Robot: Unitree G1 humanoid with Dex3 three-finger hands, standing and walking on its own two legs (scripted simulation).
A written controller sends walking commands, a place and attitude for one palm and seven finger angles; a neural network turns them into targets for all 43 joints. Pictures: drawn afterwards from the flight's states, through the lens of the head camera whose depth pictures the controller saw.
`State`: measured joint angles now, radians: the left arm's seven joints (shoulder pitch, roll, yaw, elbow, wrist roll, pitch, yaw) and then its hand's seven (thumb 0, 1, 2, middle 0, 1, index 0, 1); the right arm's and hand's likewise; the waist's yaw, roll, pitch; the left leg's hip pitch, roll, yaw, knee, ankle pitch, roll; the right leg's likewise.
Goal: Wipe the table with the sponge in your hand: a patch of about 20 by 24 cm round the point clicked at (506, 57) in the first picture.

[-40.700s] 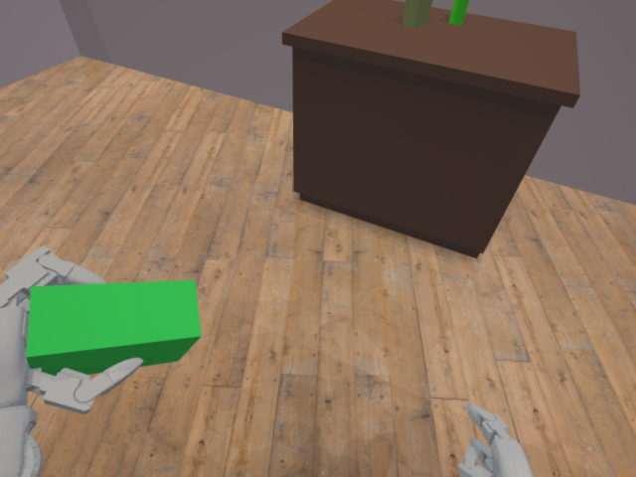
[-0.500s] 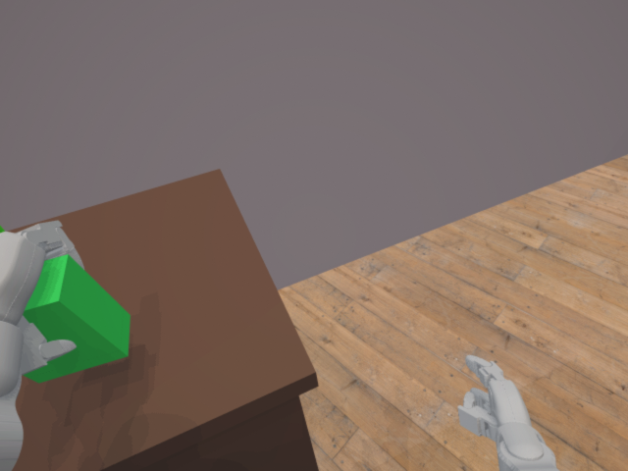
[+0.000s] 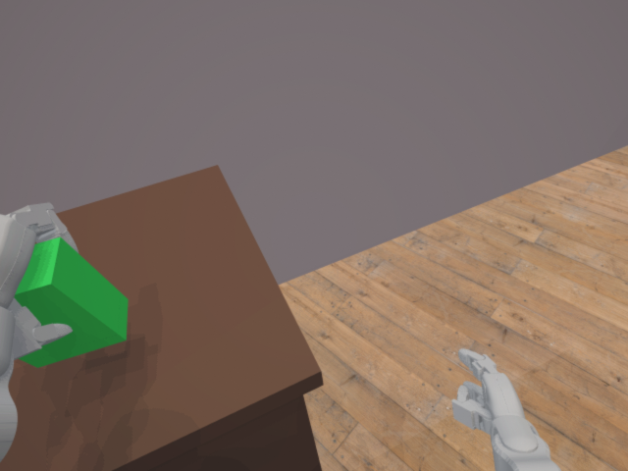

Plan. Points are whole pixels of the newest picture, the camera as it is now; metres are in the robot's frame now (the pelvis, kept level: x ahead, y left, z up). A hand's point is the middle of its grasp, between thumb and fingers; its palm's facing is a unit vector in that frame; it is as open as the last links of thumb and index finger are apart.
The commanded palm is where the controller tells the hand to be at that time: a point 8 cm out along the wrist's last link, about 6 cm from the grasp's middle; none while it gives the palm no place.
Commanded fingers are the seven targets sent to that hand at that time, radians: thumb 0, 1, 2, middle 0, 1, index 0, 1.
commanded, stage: bring the sponge back beside the body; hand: left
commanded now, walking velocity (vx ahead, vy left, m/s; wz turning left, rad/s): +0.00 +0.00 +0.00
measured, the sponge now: (61, 316) +0.19 +0.33 +0.16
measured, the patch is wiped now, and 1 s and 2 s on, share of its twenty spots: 1.00 1.00 1.00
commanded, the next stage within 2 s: step back with the hand held close in 1.52 s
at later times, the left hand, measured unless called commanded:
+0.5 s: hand (64, 276) +0.20 +0.30 +0.21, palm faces +0.33 -0.15 -0.93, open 10.0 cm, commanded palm +0.14 +0.31 +0.27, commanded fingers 0.00 0.10 1.30 -1.20 -1.60 -1.20 -1.60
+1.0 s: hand (107, 275) +0.22 +0.27 +0.20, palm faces +0.33 -0.19 -0.93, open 10.0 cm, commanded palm +0.16 +0.27 +0.26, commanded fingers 0.00 0.10 1.30 -1.20 -1.60 -1.20 -1.60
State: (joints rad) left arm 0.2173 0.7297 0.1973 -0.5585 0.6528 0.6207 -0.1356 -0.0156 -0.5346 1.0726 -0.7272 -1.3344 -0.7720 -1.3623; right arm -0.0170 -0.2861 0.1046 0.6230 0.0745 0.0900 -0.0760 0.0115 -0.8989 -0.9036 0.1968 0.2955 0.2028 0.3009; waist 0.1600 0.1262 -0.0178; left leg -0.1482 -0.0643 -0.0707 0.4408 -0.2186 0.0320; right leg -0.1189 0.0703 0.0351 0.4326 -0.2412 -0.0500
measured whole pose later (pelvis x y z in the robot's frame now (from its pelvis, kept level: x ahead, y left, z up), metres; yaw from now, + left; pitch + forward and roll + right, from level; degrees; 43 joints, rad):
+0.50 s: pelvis +0.00 +0.01 +0.00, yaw -1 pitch -4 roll +0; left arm 0.18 0.63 0.10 -0.61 0.69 0.66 -0.08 -0.02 -0.54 1.07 -0.73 -1.33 -0.77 -1.36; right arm -0.04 -0.26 0.11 0.62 0.07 0.10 -0.06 0.01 -0.90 -0.90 0.20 0.30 0.20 0.30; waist 0.16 0.13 -0.02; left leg -0.13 -0.08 -0.06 0.41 -0.21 0.05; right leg -0.11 0.06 0.05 0.41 -0.23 -0.04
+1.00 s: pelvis +0.01 -0.01 +0.00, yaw -1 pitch -4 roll +1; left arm 0.16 0.57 0.03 -0.59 0.71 0.73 -0.05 -0.02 -0.53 1.07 -0.73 -1.33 -0.77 -1.36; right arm -0.03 -0.27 0.10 0.62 0.07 0.12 -0.05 0.01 -0.90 -0.90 0.20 0.30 0.20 0.30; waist 0.14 0.13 -0.02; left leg -0.11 -0.06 -0.06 0.41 -0.22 0.02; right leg -0.10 0.08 0.05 0.42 -0.25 -0.06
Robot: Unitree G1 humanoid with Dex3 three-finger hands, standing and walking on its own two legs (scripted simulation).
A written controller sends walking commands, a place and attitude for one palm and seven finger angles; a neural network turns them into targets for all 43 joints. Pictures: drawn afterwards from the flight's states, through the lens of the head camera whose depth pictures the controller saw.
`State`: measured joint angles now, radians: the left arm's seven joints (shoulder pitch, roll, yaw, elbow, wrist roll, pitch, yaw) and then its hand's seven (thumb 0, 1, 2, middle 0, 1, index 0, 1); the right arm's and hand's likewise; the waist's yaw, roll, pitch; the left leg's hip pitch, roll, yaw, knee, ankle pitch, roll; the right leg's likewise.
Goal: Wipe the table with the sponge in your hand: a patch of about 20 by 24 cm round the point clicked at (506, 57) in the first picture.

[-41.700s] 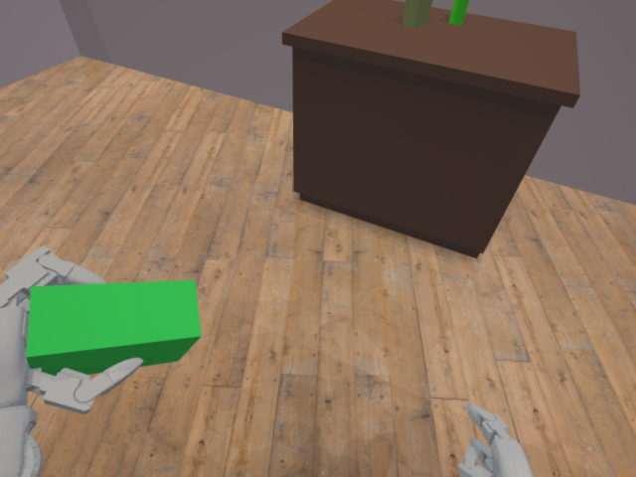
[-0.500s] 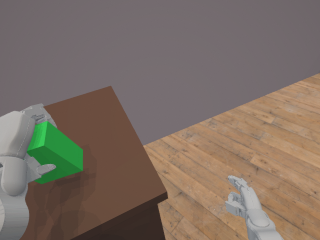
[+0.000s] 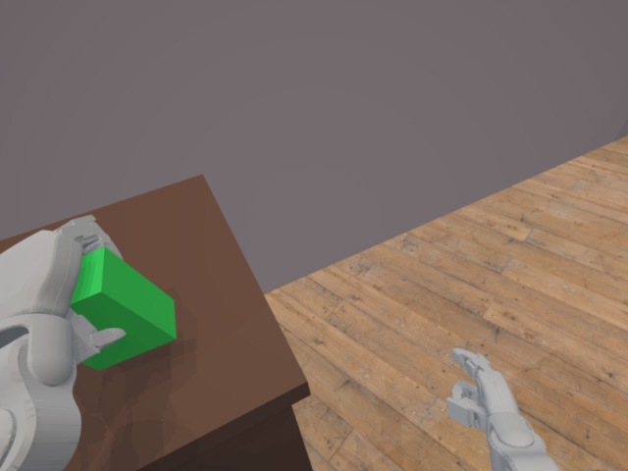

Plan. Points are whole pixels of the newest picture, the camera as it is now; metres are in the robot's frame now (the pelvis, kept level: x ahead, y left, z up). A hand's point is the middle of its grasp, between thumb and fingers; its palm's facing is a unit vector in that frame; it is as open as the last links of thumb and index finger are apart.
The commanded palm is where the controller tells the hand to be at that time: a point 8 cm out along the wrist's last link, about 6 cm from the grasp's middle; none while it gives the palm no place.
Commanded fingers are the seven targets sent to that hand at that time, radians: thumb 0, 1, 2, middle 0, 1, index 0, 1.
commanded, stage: bring the sponge back beside the body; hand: left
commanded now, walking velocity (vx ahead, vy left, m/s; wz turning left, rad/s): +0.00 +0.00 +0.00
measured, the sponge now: (115, 321) +0.21 +0.28 +0.13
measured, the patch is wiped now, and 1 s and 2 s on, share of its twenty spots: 1.00 1.00 1.00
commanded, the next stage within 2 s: step back with the hand held close in 0.52 s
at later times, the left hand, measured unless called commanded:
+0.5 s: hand (127, 295) +0.22 +0.24 +0.18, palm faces +0.31 -0.21 -0.93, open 10.0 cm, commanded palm +0.16 +0.25 +0.25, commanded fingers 0.00 0.10 1.30 -1.20 -1.60 -1.20 -1.60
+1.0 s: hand (113, 308) +0.18 +0.22 +0.21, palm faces +0.38 -0.77 -0.52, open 10.0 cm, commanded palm +0.12 +0.28 +0.24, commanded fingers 0.00 0.10 1.30 -1.20 -1.60 -1.20 -1.60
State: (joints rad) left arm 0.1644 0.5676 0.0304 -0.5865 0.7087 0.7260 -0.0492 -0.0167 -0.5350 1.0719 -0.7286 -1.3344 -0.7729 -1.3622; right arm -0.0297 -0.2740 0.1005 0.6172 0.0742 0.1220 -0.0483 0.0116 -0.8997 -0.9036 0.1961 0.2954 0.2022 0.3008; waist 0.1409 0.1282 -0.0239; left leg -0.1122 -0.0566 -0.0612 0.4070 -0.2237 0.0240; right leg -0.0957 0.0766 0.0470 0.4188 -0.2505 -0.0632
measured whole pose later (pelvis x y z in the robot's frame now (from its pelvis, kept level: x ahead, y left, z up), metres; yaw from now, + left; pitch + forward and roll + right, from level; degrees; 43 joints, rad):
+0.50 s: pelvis +0.00 -0.03 +0.00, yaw -1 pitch -4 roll +1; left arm 0.16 0.54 0.00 -0.56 0.70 0.76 -0.04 -0.02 -0.53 1.07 -0.73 -1.34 -0.77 -1.36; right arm -0.03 -0.29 0.09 0.61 0.08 0.14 -0.04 0.01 -0.90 -0.90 0.20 0.30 0.20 0.30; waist 0.12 0.13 -0.03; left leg -0.11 -0.02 -0.06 0.44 -0.25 -0.01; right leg -0.10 0.11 0.04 0.46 -0.27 -0.10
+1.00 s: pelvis -0.02 -0.01 -0.01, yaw +4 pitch +4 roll +0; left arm 0.51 0.51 0.44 -0.79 -0.11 -0.02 0.13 -0.02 -0.54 1.07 -0.73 -1.34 -0.77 -1.36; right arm 0.21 -0.26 0.01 0.56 0.04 0.13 -0.10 0.01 -0.90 -0.90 0.20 0.30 0.20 0.30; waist -0.01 0.02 0.01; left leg -0.37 -0.05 -0.08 0.62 -0.29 0.00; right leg -0.35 0.07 -0.04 0.57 -0.28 -0.07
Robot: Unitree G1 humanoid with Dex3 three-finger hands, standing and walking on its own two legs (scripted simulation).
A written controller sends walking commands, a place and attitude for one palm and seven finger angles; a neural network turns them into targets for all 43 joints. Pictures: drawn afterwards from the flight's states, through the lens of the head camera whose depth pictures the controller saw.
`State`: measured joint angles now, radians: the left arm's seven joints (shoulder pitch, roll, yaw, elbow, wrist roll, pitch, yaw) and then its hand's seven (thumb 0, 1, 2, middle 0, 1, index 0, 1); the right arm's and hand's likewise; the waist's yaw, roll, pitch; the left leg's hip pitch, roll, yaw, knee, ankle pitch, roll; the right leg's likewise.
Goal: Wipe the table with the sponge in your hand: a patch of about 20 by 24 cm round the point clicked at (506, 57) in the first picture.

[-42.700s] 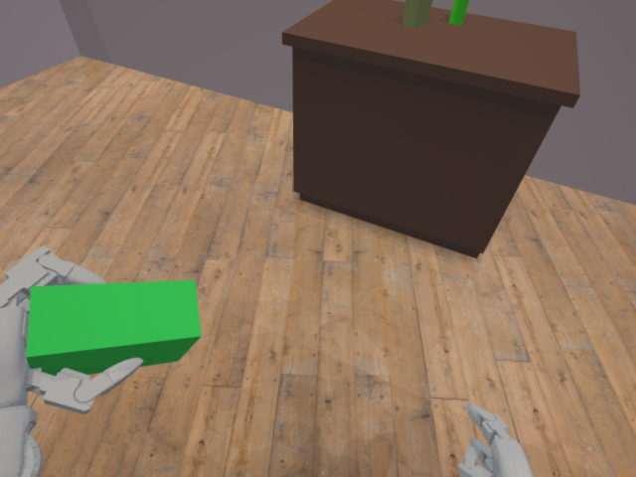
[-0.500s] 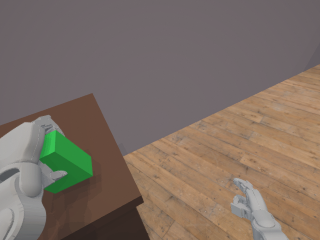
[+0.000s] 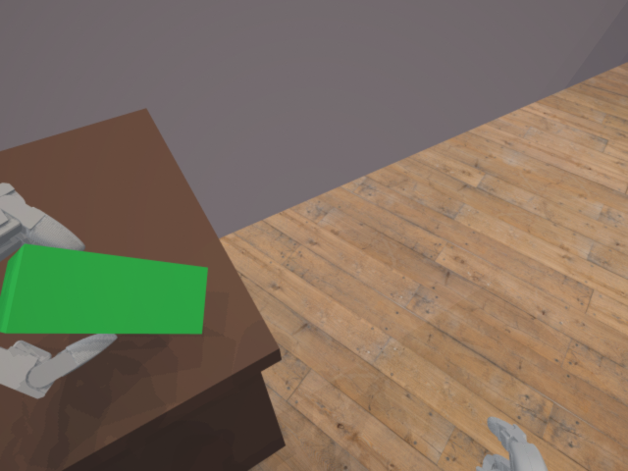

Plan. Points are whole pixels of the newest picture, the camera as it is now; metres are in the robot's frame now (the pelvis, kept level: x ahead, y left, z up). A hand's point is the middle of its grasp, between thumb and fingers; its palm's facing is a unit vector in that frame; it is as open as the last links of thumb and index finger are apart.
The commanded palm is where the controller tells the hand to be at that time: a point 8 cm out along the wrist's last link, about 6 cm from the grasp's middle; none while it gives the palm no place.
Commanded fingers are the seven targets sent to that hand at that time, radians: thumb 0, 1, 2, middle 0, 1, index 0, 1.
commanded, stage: step back with the hand held close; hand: left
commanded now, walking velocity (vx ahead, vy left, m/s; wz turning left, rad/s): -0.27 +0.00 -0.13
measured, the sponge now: (132, 299) +0.24 +0.18 +0.18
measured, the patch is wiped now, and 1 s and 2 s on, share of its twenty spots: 1.00 1.00 1.00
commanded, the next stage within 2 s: stop stepping back and stand still in 0.64 s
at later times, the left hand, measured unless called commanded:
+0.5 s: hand out of the picture +0.07 +0.30 +0.24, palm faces +0.55 -0.74 -0.39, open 10.0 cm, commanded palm +0.03 +0.32 +0.25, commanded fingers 0.00 0.10 1.30 -1.20 -1.60 -1.20 -1.60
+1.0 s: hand out of the picture -0.06 +0.31 +0.24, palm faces +0.40 -0.84 -0.38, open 10.0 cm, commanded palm -0.08 +0.35 +0.25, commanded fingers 0.00 0.10 1.30 -1.20 -1.60 -1.20 -1.60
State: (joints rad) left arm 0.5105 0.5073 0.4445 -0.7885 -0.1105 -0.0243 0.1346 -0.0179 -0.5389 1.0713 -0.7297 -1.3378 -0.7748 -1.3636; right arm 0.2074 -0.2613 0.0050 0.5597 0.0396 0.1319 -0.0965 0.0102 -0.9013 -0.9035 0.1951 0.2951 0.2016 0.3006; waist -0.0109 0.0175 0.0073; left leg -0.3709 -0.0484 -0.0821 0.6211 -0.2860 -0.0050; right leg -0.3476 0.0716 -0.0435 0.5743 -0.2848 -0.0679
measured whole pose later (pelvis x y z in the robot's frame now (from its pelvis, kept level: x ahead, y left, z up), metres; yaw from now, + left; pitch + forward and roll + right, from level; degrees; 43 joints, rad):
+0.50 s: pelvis -0.12 +0.04 -0.01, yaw +3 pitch +6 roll -1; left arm 0.37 0.46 0.50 -0.64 -0.07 -0.15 0.13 -0.02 -0.54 1.07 -0.73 -1.34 -0.78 -1.37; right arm 0.19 -0.20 0.02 0.54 0.02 0.04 -0.06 0.01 -0.90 -0.90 0.20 0.30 0.20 0.30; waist 0.03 0.00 -0.14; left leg -0.61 -0.03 0.01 0.57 -0.09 0.02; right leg -0.14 0.05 0.04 0.52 -0.48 -0.05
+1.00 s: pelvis -0.26 +0.09 -0.01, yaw -4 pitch +2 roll -2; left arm 0.43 0.49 0.45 -0.74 -0.10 -0.09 0.11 -0.02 -0.55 1.08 -0.73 -1.35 -0.78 -1.37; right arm 0.16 -0.19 0.02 0.58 0.03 0.01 -0.04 0.01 -0.90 -0.90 0.20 0.30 0.20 0.30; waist 0.05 -0.02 -0.11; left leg -0.65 -0.01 0.04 0.86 -0.30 -0.06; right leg -0.17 0.03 -0.06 0.52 -0.39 -0.11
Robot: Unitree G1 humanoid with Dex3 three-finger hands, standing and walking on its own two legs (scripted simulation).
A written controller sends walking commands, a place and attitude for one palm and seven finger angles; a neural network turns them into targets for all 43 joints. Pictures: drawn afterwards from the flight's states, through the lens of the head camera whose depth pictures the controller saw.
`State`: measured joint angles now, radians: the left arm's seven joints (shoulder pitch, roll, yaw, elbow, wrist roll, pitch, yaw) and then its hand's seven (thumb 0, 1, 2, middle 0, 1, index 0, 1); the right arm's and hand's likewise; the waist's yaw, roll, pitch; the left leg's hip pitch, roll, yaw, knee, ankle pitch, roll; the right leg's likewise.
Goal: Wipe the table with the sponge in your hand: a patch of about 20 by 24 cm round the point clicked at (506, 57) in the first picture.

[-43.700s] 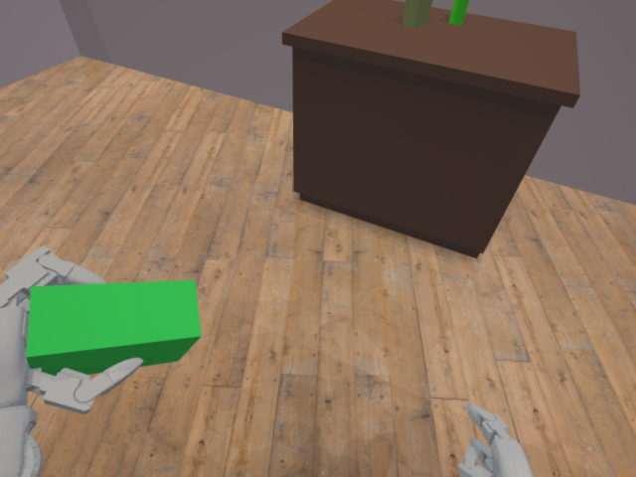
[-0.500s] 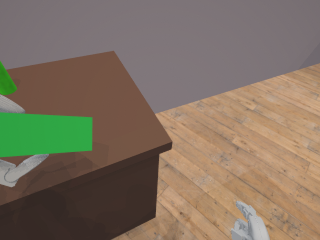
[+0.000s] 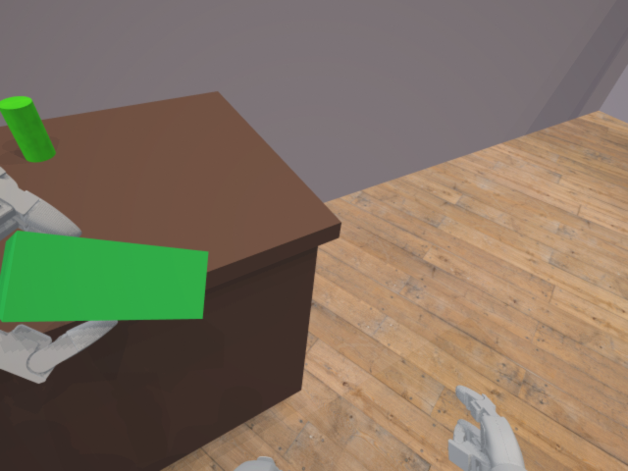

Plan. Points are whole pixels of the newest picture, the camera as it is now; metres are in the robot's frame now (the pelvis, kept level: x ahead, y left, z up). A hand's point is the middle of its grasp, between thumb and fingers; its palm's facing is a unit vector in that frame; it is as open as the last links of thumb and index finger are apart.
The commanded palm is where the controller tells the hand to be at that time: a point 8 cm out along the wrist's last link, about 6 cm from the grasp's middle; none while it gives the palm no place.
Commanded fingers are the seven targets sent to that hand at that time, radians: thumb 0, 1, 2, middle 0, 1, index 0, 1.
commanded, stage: stop stepping back and stand still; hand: left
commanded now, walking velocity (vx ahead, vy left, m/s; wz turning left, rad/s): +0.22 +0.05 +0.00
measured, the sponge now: (133, 281) +0.21 +0.20 +0.21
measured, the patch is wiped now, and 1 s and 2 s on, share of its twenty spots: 1.00 1.00 1.00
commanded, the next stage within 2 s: stand and wait in 0.52 s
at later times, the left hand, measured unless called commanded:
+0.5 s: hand (3, 304) +0.14 +0.24 +0.26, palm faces +0.44 -0.78 -0.45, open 10.0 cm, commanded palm +0.11 +0.30 +0.26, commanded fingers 0.00 0.10 1.30 -1.20 -1.60 -1.20 -1.60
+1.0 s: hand out of the picture +0.17 +0.28 +0.26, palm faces +0.49 -0.77 -0.42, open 10.0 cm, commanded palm +0.12 +0.33 +0.26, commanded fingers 0.00 0.10 1.30 -1.20 -1.60 -1.20 -1.60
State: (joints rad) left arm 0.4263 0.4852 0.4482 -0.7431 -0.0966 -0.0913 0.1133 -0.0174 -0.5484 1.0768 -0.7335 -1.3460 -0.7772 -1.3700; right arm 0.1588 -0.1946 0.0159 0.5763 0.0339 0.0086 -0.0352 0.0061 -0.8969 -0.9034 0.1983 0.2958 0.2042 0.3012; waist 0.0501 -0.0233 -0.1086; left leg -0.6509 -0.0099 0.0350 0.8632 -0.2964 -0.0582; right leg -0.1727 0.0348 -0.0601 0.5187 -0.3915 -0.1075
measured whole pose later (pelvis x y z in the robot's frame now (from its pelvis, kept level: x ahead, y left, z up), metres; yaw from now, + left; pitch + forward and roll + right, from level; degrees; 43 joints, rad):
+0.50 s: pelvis -0.05 +0.02 +0.01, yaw +1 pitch -2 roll +0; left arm 0.42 0.46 0.45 -0.64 -0.07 -0.18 0.10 -0.02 -0.55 1.08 -0.74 -1.34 -0.78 -1.36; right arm 0.27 -0.22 0.01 0.71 0.01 -0.02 -0.05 0.01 -0.90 -0.90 0.20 0.30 0.21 0.30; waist -0.01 0.04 -0.04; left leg -0.51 0.06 0.00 1.07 -0.40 0.00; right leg -0.30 0.03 -0.13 0.59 -0.28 -0.09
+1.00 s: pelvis -0.03 +0.04 +0.01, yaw +2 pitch -1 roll -1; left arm 0.37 0.41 0.43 -0.61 -0.07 -0.15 0.14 -0.02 -0.55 1.08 -0.74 -1.35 -0.78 -1.37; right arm 0.16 -0.21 0.01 0.59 0.02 -0.07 -0.05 0.01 -0.90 -0.90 0.20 0.30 0.20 0.30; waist 0.03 0.06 0.01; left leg -0.28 0.07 0.01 0.54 -0.24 -0.04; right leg -0.23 0.00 -0.13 0.52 -0.27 -0.04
